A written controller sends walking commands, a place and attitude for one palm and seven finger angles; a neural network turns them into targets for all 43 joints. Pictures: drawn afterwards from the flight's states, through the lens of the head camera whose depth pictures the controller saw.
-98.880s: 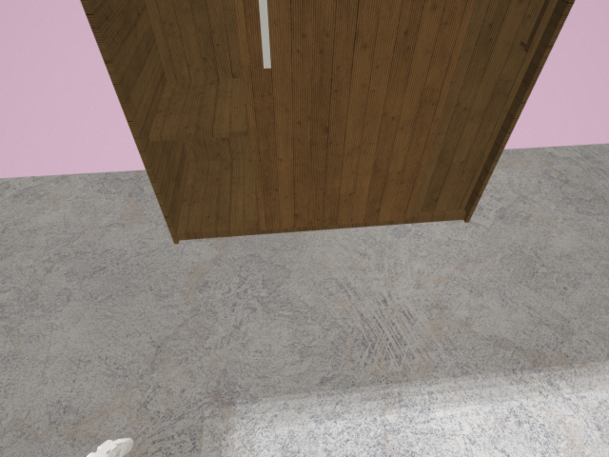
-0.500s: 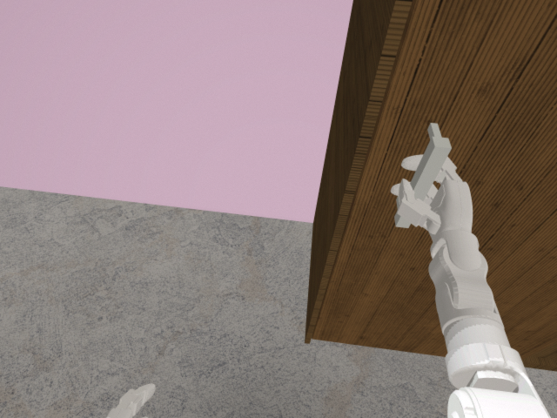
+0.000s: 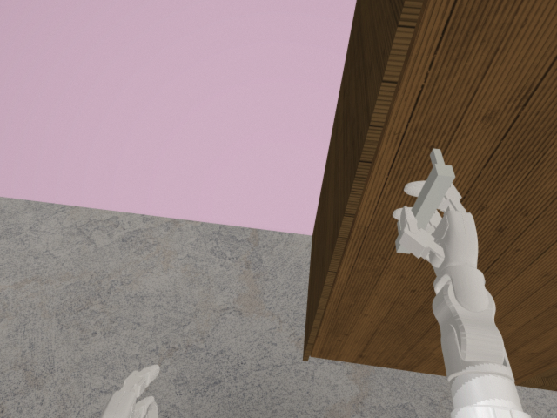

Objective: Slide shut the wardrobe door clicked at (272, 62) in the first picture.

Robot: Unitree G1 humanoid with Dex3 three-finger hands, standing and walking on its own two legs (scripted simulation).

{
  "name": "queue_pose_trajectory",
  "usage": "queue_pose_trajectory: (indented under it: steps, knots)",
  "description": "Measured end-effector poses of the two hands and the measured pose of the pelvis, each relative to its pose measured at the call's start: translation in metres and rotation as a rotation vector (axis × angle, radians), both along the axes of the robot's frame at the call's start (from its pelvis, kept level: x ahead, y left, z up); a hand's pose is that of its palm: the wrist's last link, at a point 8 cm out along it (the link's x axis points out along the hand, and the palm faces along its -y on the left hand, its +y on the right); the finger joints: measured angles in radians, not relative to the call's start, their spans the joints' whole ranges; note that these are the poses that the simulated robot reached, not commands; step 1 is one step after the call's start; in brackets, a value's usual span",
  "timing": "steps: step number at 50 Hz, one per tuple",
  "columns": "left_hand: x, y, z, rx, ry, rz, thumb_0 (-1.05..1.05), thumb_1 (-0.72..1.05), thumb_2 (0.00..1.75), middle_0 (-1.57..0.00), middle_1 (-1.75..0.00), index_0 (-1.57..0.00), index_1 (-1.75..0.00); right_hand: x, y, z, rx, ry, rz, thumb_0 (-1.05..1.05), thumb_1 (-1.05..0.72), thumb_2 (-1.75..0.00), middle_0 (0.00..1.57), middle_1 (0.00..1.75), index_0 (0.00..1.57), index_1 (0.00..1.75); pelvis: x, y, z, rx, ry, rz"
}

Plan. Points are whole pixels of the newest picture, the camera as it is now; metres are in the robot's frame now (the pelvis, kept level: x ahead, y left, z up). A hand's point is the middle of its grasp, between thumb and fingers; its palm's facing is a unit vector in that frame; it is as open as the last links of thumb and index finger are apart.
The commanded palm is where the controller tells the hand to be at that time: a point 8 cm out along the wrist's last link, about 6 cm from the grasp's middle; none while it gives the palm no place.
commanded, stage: tug the door sideways, standing still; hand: right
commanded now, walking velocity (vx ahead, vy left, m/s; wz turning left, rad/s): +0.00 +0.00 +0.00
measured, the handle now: (418, 204) +0.42 -0.16 +0.11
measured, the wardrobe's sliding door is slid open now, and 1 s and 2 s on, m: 0.00 0.00 0.00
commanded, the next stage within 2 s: step sideways, sliding the door along in 0.84 s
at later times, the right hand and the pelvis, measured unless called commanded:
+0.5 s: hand (403, 231) +0.36 -0.13 +0.11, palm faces +0.13 +0.99 -0.04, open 5.9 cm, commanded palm +0.34 -0.13 +0.11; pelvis -0.02 -0.01 -0.01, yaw -5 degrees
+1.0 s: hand (405, 232) +0.36 -0.13 +0.11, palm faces +0.10 +0.99 -0.09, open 6.0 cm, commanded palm +0.34 -0.16 +0.11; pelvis -0.03 +0.00 -0.01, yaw -4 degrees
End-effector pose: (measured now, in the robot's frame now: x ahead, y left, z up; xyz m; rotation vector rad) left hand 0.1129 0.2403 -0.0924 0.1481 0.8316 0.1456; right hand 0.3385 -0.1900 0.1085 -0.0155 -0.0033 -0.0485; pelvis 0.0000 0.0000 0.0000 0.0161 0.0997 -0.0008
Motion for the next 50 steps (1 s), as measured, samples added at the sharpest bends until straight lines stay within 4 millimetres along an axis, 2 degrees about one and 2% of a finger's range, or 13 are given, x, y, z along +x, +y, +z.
queue_pose_trajectory:
  steps: [6, 11, 21, 34, 40, 50]
  knots:
    - [0.02, -0.008, -0.005, 0.013, 0.023, -0.059, 0.01, 0.91, 0.89, -0.2, -0.3, -0.2, -0.3, 0.0, 0.0, 0.0, 0.003, 0.004, -0.018, 0.02, -0.74, -0.81, 0.34, 1.37, 0.32, 1.39, 0.0, -0.002, -0.002, 0.005, 0.005, -0.037]
    - [0.024, -0.017, -0.008, 0.0, 0.03, -0.093, 0.01, 0.91, 0.89, -0.2, -0.3, -0.2, -0.3, 0.0, 0.002, 0.001, 0.003, 0.017, -0.046, 0.02, -0.73, -0.83, 0.33, 1.37, 0.33, 1.39, -0.003, -0.004, -0.002, 0.006, 0.01, -0.057]
    - [0.006, -0.031, -0.017, -0.028, 0.06, -0.121, 0.01, 0.91, 0.89, -0.21, -0.3, -0.2, -0.3, -0.002, 0.006, 0.002, -0.015, 0.02, -0.071, 0.02, -0.76, -0.82, 0.3, 1.38, 0.27, 1.4, -0.012, -0.005, -0.005, 0.005, 0.003, -0.077]
    - [-0.024, -0.027, -0.028, -0.024, 0.124, -0.127, 0.01, 0.91, 0.89, -0.2, -0.3, -0.2, -0.3, -0.002, 0.007, 0.001, -0.039, 0.01, -0.076, 0.01, -0.78, -0.81, 0.29, 1.38, 0.22, 1.4, -0.024, -0.007, -0.008, 0.006, 0.007, -0.088]
    - [-0.024, -0.023, -0.026, -0.017, 0.113, -0.133, 0.01, 0.91, 0.89, -0.2, -0.3, -0.2, -0.3, -0.002, 0.007, 0.001, -0.041, 0.009, -0.072, 0.01, -0.78, -0.81, 0.29, 1.38, 0.22, 1.4, -0.025, -0.005, -0.008, 0.005, 0.007, -0.089]
    - [-0.014, -0.021, -0.021, -0.003, 0.08, -0.124, 0.01, 0.91, 0.89, -0.2, -0.3, -0.2, -0.3, -0.001, 0.004, 0.002, -0.075, 0.001, -0.051, 0.01, -0.76, -0.81, 0.32, 1.37, 0.23, 1.4, -0.028, -0.002, -0.007, 0.0, -0.015, -0.073]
